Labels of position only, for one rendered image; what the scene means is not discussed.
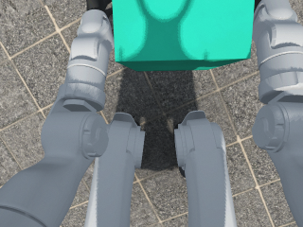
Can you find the left robot forearm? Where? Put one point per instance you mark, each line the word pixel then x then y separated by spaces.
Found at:
pixel 83 88

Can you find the right robot upper arm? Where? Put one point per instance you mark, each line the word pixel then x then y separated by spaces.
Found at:
pixel 278 129

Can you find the robot left thigh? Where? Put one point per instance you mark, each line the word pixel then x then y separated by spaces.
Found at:
pixel 110 197

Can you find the robot thigh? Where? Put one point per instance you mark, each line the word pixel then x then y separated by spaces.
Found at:
pixel 209 195
pixel 110 197

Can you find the right robot forearm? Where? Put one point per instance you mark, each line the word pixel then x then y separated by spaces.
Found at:
pixel 279 48

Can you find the carton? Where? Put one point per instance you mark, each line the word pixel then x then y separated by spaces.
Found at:
pixel 182 35

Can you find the left robot hand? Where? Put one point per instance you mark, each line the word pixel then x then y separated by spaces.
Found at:
pixel 100 5

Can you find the robot right thigh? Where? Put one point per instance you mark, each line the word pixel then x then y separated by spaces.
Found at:
pixel 209 195

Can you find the left robot upper arm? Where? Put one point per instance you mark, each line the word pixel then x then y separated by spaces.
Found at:
pixel 42 194

